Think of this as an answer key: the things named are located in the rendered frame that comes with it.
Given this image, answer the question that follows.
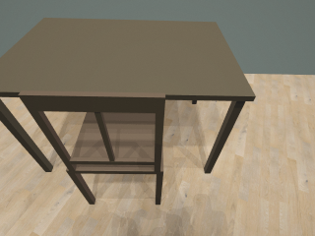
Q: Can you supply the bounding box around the table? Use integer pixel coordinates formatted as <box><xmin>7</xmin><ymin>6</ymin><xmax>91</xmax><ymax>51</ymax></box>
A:
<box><xmin>0</xmin><ymin>18</ymin><xmax>256</xmax><ymax>174</ymax></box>

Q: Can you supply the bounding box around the chair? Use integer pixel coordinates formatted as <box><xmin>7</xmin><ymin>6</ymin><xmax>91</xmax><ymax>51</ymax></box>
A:
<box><xmin>18</xmin><ymin>90</ymin><xmax>165</xmax><ymax>206</ymax></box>

